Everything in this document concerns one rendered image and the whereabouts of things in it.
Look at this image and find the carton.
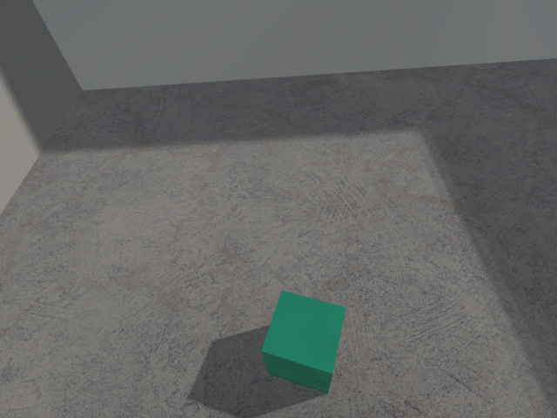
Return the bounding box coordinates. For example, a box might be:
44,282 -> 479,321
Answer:
261,291 -> 346,394

